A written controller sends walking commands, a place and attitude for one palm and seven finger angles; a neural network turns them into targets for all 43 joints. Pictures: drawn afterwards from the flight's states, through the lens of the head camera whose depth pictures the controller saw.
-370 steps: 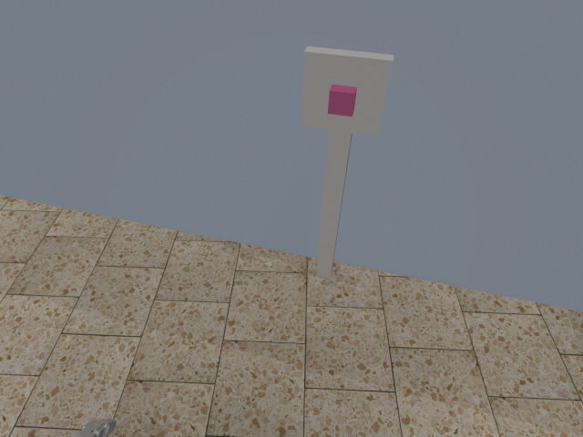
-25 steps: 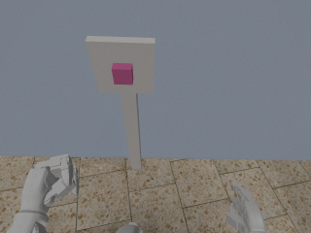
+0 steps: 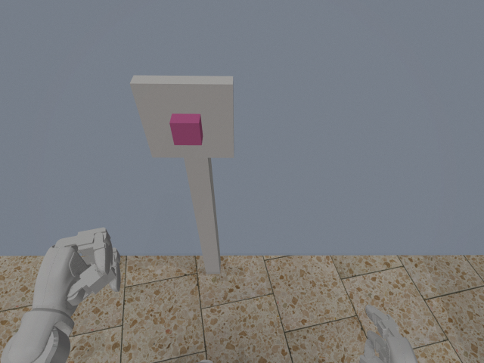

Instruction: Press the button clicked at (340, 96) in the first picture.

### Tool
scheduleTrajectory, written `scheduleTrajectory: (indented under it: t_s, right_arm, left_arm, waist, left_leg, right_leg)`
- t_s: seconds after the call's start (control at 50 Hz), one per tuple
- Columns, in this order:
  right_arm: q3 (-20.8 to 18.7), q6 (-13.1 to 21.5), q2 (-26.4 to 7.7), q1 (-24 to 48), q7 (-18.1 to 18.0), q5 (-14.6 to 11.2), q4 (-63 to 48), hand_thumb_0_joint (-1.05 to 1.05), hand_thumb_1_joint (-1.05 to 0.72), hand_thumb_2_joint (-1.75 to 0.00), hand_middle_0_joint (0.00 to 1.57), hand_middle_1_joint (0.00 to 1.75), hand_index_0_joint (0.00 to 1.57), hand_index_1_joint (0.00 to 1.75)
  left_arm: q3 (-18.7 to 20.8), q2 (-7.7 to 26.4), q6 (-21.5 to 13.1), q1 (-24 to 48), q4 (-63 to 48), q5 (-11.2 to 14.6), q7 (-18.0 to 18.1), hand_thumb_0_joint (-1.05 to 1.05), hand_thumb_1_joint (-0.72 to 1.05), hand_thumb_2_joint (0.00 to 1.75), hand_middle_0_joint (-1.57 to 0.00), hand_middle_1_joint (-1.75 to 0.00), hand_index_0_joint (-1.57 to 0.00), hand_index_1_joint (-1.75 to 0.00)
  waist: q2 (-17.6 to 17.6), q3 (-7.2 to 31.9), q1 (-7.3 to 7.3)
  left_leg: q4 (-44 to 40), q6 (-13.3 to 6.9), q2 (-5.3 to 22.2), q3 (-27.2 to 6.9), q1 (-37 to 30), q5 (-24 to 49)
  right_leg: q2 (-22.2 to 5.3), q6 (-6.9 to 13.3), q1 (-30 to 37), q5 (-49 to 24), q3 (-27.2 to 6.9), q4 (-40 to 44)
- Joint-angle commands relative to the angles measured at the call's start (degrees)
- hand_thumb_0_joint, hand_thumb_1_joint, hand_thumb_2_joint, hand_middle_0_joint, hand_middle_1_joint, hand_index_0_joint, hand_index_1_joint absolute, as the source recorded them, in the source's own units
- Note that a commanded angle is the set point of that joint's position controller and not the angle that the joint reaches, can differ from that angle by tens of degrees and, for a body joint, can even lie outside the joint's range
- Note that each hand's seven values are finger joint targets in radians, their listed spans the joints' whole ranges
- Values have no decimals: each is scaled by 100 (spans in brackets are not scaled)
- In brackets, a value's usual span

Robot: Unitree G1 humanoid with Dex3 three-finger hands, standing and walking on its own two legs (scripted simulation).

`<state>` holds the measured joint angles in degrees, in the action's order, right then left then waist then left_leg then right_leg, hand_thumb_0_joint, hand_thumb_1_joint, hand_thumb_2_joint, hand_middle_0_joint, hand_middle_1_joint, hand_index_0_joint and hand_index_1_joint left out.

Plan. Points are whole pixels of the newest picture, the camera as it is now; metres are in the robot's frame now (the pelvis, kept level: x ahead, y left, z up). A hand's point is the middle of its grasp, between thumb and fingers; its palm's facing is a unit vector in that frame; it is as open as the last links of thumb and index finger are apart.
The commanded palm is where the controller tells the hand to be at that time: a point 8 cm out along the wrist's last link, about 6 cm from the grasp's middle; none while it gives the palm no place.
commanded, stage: raise the hand and make a fist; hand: left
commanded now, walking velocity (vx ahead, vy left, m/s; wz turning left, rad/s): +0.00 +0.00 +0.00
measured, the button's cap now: (187, 128) +0.54 +0.15 +0.09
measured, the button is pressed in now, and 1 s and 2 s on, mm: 0 0 0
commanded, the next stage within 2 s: aim a knuckle at the button in 0.24 s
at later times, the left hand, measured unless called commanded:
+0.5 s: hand (131, 261) +0.25 +0.18 +0.07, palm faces +0.07 -1.00 -0.04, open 3.1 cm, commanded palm +0.24 +0.24 +0.08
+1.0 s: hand (170, 211) +0.34 +0.15 +0.07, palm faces +0.04 -1.00 -0.01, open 3.1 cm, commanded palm +0.33 +0.20 +0.07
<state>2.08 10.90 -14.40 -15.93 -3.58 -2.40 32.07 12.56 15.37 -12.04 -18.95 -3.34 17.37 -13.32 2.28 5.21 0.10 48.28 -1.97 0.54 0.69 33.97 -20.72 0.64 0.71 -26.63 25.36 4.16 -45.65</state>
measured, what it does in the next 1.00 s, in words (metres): stands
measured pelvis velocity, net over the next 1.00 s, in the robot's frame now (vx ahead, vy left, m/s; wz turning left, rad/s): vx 0.00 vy -0.02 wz -0.02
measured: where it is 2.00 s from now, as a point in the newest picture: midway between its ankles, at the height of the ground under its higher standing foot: outside the picture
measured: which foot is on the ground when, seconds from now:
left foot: down 0.00-1.00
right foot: down 0.00-1.00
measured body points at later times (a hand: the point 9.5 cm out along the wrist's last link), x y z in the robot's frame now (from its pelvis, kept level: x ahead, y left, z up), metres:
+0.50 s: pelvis +0.00 -0.03 +0.00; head +0.03 -0.04 +0.45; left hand +0.24 +0.24 +0.08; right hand +0.18 -0.26 -0.08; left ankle +0.04 +0.09 -0.70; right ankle -0.02 -0.11 -0.70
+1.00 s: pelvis +0.00 -0.02 +0.00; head +0.05 -0.02 +0.44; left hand +0.33 +0.20 +0.07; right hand +0.14 -0.27 -0.10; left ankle +0.04 +0.09 -0.70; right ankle -0.02 -0.11 -0.70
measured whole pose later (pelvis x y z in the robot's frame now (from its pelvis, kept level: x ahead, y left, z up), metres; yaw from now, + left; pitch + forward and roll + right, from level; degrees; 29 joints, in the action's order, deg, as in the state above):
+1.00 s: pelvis +0.00 -0.02 +0.00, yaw -1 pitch +9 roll +0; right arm 0.9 5.8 -14.1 -14.7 -2.0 -1.6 35.0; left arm 9.6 12.4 -17.3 7.4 20.8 12.3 -6.6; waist 1.4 4.8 -1.3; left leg 48.7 -0.6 1.3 1.7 36.9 -21.1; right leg 1.3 2.0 -31.2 26.6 3.0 -48.5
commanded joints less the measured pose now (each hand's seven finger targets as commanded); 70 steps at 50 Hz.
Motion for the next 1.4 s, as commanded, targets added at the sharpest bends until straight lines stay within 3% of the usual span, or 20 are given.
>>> scheduleTrajectory:
  t_s: [0.0,0.32,0.36,0.38,0.44,0.48,0.56,0.64,0.68,0.84,0.88,0.96,0.98,1.02,1.14,1.18,1.22,1.28,1.32,1.38]
  right_arm:
    - [-298,360,-702,550,-57,12,-927,0,-90,-90,20,30,20,30]
    - [-309,322,-661,525,-89,5,-849,0,-90,-90,20,30,20,30]
    - [-296,309,-682,498,-106,8,-760,0,-90,-90,20,30,20,30]
    - [-288,278,-708,491,-119,12,-730,0,-90,-90,20,30,20,30]
    - [-289,292,-688,532,-146,-3,-640,0,-90,-90,20,30,20,30]
    - [-283,288,-700,527,-159,-11,-618,0,-90,-90,20,30,20,30]
    - [-320,264,-674,516,-104,-4,-621,0,-90,-90,20,30,20,30]
    - [-343,160,-675,499,-29,13,-670,0,-90,-90,20,30,20,30]
    - [-344,67,-717,466,-14,23,-633,0,-90,-90,20,30,20,30]
    - [-378,-129,-685,380,46,73,-527,0,-90,-90,20,30,20,30]
    - [-386,-186,-720,321,65,87,-470,0,-90,-90,20,30,20,30]
    - [-394,-295,-721,260,100,74,-424,0,-90,-90,20,30,20,30]
    - [-386,-336,-747,216,104,70,-397,0,-90,-90,20,30,20,30]
    - [-399,-379,-733,170,108,73,-355,0,-90,-90,20,30,20,30]
    - [-442,-496,-757,-36,174,136,-255,0,-90,-90,20,30,20,30]
    - [-431,-560,-783,-112,195,154,-186,0,-90,-90,20,30,20,30]
    - [-430,-621,-759,-135,225,158,-164,0,-90,-90,20,30,20,30]
    - [-456,-703,-806,-289,245,199,-95,0,-90,-90,20,30,20,30]
    - [-464,-735,-766,-327,296,214,-110,0,-90,-90,20,30,20,30]
    - [-479,-822,-816,-489,322,256,-8,0,-90,-90,20,30,20,30]
  left_arm:
    - [479,792,-471,525,-1237,59,60,0,90,90,-130,-150,-130,-150]
    - [491,753,-623,584,-947,156,-66,0,90,90,-130,-150,-130,-150]
    - [539,839,-640,1011,-757,128,-64,0,90,90,-130,-150,-130,-150]
    - [552,904,-641,1207,-579,121,-67,0,90,90,-130,-150,-130,-150]
    - [408,784,-686,1947,-374,99,-110,0,90,90,-130,-150,-130,-150]
    - [345,811,-678,2196,-185,81,-128,0,90,90,-130,-150,-130,-150]
    - [308,724,-674,2165,-61,8,-77,0,90,90,-130,-150,-130,-150]
    - [201,581,-604,2169,132,-78,135,0,90,90,-130,-150,-130,-150]
    - [257,669,-575,2423,474,-153,283,0,90,90,-130,-150,-130,-150]
    - [67,579,-866,3786,740,-434,658,0,90,90,-130,-150,-130,-150]
    - [120,656,-921,3849,1015,-461,688,0,90,90,-130,-150,-130,-150]
    - [22,526,-897,4244,1472,-489,722,0,90,90,-130,-150,-130,-150]
    - [-40,534,-881,4429,1662,-529,737,0,90,90,-130,-150,-130,-150]
    - [-236,325,-888,4969,1809,-569,795,0,90,90,-130,-150,-130,-150]
    - [-161,414,-1086,5720,2257,-732,1055,0,90,90,-130,-150,-130,-150]
    - [-96,515,-1116,5939,2690,-794,1134,0,90,90,-130,-150,-130,-150]
    - [-172,406,-1138,6314,2983,-845,1207,0,90,90,-130,-150,-130,-150]
    - [58,653,-1220,6778,3336,-925,1338,0,90,90,-130,-150,-130,-150]
    - [-81,417,-1302,6937,3429,-952,1387,0,90,90,-130,-150,-130,-150]
    - [94,633,-1383,7284,3997,-1040,1470,0,90,90,-130,-150,-130,-150]
  waist:
    - [28,747,51]
    - [-172,773,-2]
    - [-167,688,-70]
    - [-460,542,-138]
    - [-142,764,-167]
    - [-252,858,-188]
    - [-13,1258,-40]
    - [-57,1167,-12]
    - [-516,862,-79]
    - [-9,1439,-153]
    - [-251,1495,-169]
    - [-75,1487,-189]
    - [-296,1366,-267]
    - [-184,1427,-335]
    - [-87,1913,-335]
    - [-293,1768,-403]
    - [-125,1699,-444]
    - [-264,1898,-473]
    - [72,2137,-445]
    - [-313,2046,-570]
  left_leg:
    - [-818,40,-4,-367,-1081,833]
    - [-552,-8,-78,-183,-881,932]
    - [-515,-6,-75,-189,-838,898]
    - [-465,-20,-65,-210,-715,838]
    - [-421,-16,-95,-182,-781,792]
    - [-382,-32,-77,-191,-780,859]
    - [-481,-18,-78,-151,-1096,1330]
    - [-527,0,-71,-129,-1113,1413]
    - [-533,-8,-55,-144,-874,1216]
    - [-450,13,-49,-97,-1117,1304]
    - [-402,-3,-31,-105,-1029,1379]
    - [-402,34,-33,-105,-1025,1330]
    - [-380,16,-19,-136,-909,1216]
    - [-348,23,-21,-150,-991,1178]
    - [-222,53,7,-199,-1127,1379]
    - [-172,38,13,-217,-912,1242]
    - [-158,46,-3,-194,-859,1139]
    - [-77,39,7,-234,-803,1194]
    - [-40,66,3,-213,-969,1347]
    - [63,41,19,-233,-693,1264]
  right_leg:
    - [125,40,-252,-1010,-35,722]
    - [-10,-97,-63,-1405,-398,884]
    - [-7,-100,-180,-1375,-403,866]
    - [2,-130,-230,-1287,-471,906]
    - [-60,-124,-218,-1203,-575,913]
    - [-72,-157,-159,-1323,-643,909]
    - [-55,-107,77,-2068,-450,710]
    - [-9,-85,-28,-2172,-337,643]
    - [11,-104,-130,-1925,-349,690]
    - [28,-35,-240,-1925,-351,494]
    - [52,-48,-196,-2037,-361,461]
    - [58,-18,-328,-2001,-323,429]
    - [82,-27,-417,-1851,-309,432]
    - [69,-24,-580,-1810,-305,412]
    - [99,7,-691,-1882,-275,229]
    - [125,-2,-787,-1765,-276,214]
    - [118,-3,-931,-1685,-285,201]
    - [142,3,-971,-1684,-287,121]
    - [147,24,-1043,-1774,-272,54]
    - [174,1,-1132,-1726,-285,15]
